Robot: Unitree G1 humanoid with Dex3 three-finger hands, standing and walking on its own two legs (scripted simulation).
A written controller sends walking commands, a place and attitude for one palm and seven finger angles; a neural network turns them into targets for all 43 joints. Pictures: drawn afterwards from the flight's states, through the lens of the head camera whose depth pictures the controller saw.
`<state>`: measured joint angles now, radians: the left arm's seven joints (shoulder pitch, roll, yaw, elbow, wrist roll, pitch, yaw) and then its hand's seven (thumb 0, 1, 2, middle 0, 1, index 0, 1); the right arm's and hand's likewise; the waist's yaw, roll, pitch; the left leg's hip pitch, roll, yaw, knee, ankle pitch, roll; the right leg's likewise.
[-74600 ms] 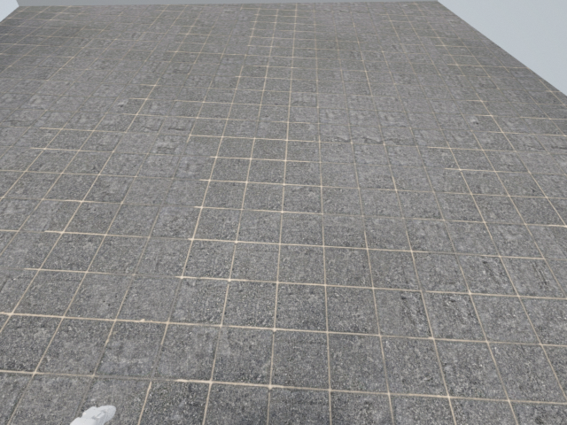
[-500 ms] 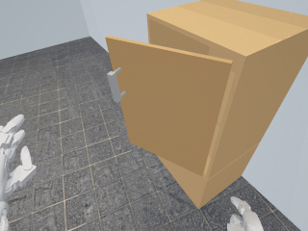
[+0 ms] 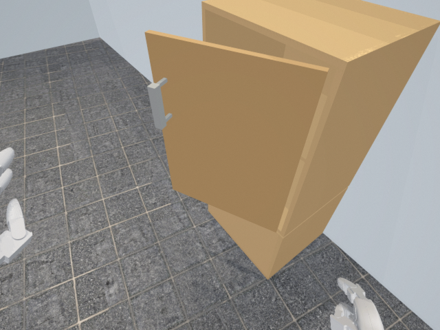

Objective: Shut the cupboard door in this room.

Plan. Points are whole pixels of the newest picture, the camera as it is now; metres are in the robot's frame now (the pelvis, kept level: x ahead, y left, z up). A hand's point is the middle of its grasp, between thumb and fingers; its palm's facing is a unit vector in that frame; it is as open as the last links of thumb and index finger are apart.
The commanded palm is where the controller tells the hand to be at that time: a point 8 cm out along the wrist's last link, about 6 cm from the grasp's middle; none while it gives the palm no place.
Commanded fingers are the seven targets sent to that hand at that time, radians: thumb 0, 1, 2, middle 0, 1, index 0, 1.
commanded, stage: step back with the hand held close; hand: left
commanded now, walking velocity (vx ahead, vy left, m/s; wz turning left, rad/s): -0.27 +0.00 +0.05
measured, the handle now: (162, 103) +0.65 +0.20 +0.08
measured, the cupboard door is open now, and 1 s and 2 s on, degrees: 27 27 27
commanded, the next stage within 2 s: stop stepping back and stand still in 0.60 s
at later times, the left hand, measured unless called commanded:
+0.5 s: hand out of the picture +0.08 +0.29 +0.17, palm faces +0.51 -0.72 -0.47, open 7.4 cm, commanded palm +0.01 +0.32 +0.18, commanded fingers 0.00 0.90 0.90 -0.20 -0.30 -0.20 -0.30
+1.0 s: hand out of the picture -0.10 +0.35 +0.20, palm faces +0.53 -0.72 -0.46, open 7.5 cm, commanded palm -0.14 +0.38 +0.18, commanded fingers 0.00 0.90 0.90 -0.20 -0.30 -0.20 -0.30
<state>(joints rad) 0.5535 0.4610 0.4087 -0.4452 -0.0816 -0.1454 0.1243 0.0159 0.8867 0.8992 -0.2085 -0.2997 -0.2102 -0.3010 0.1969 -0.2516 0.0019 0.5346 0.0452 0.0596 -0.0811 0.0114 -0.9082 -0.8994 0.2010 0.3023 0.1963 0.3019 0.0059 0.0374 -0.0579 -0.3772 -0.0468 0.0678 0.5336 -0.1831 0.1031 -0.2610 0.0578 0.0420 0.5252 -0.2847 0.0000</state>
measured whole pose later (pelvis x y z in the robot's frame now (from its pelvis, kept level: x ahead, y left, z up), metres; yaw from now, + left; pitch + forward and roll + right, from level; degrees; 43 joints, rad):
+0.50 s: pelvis -0.10 +0.01 -0.01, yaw +5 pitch +0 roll -3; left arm 0.50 0.44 0.46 -0.50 -0.04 -0.24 0.14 0.02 0.89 0.90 -0.21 -0.30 -0.21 -0.30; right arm 0.20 -0.22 0.00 0.59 0.02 -0.05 -0.06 0.01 -0.91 -0.90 0.20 0.30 0.20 0.30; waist 0.01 0.02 0.03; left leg -0.52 -0.01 0.13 0.57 -0.19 0.09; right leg -0.37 0.06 0.04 0.64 -0.29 -0.01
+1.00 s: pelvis -0.25 +0.07 -0.01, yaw +6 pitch +1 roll -3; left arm 0.57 0.55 0.53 -0.71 -0.08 -0.18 0.15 0.02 0.89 0.90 -0.21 -0.30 -0.21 -0.30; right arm 0.27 -0.15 -0.02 0.60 0.03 -0.10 0.00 0.01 -0.91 -0.90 0.20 0.30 0.20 0.30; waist 0.03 -0.07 -0.02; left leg -0.63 -0.01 0.20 0.67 -0.33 -0.17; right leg -0.13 0.07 -0.11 0.62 -0.55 -0.12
